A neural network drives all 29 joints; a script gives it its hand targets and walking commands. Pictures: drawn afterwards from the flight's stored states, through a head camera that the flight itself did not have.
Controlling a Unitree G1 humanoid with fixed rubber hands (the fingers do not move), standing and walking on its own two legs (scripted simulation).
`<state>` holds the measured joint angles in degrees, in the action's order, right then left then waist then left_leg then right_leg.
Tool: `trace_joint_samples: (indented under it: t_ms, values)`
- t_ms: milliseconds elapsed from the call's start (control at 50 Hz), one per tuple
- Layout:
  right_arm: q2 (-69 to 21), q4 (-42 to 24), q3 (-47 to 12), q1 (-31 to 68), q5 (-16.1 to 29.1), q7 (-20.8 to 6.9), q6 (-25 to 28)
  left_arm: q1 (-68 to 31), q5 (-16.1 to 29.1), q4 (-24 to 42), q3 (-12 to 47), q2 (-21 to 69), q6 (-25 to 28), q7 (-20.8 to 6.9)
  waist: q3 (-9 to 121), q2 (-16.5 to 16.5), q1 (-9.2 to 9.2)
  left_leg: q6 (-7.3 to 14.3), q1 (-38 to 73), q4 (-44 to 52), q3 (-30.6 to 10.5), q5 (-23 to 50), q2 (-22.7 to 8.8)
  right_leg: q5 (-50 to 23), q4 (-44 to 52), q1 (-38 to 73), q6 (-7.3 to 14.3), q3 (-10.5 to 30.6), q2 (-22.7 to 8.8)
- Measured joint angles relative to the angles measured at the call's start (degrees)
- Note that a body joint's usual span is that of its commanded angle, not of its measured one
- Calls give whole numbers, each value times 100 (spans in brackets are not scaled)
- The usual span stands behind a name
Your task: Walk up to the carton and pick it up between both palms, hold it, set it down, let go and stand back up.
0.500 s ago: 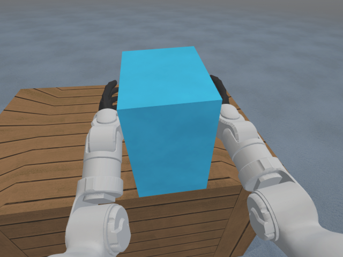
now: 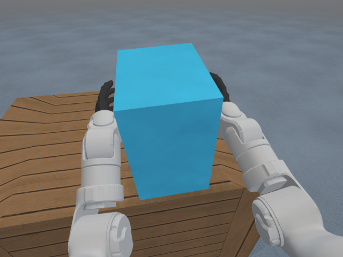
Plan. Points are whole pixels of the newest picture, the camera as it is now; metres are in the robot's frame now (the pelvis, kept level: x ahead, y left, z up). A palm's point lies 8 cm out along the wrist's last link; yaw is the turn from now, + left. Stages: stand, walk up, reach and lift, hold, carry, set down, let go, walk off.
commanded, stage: reach and lift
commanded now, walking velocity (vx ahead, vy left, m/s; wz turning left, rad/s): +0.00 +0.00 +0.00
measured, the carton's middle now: (165, 122) +0.37 +0.00 +0.19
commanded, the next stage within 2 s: hold in 0.36 s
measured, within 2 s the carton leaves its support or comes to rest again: neither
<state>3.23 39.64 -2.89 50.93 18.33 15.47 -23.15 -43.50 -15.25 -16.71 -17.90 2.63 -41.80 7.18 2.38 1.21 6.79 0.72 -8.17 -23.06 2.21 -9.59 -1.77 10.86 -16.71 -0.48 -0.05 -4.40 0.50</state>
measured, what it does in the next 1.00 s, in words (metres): stands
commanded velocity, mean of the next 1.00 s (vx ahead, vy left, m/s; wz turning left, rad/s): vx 0.00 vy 0.00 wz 0.00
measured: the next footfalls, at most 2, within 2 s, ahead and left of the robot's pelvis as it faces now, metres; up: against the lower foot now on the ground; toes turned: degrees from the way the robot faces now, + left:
none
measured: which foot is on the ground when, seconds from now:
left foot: down 0.00-1.00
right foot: down 0.00-1.00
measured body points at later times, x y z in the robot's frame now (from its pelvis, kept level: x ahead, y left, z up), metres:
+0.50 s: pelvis +0.00 -0.01 +0.00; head -0.06 +0.01 +0.44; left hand +0.39 +0.13 +0.24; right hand +0.39 -0.13 +0.25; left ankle +0.04 +0.11 -0.75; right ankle -0.01 -0.12 -0.75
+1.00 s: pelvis +0.00 -0.01 +0.00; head -0.08 +0.01 +0.44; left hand +0.39 +0.13 +0.25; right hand +0.39 -0.13 +0.27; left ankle +0.04 +0.11 -0.75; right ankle -0.01 -0.12 -0.75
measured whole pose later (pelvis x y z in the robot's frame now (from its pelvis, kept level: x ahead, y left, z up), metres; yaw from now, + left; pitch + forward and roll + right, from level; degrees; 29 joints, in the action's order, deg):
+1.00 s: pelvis +0.00 -0.01 +0.00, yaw +0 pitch -5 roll -1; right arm 4.2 41.4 -1.6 57.7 21.2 18.1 -31.2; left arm -49.2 -15.3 -18.1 -21.1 1.3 -48.3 4.2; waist 5.1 0.6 5.7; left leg 0.2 -8.8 -23.2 0.9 -9.3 -1.6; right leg 11.1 -17.9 -1.7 0.5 -3.0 1.3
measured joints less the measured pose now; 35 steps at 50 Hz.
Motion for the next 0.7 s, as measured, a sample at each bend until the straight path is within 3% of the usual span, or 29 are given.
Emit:
trace_joint_samples:
  t_ms: [560,700]
  values:
    - [114,-358,-148,238,352,276,-602,-160,86,440,-115,-71,-587,-182,105,-54,-68,-59,99,-30,-97,-28,-12,57,-83,69,51,69,65]
    - [-2,-18,184,476,218,245,-802,-404,-27,111,-313,-79,-727,-297,213,1,-134,-63,156,40,-109,14,17,75,-119,77,60,90,48]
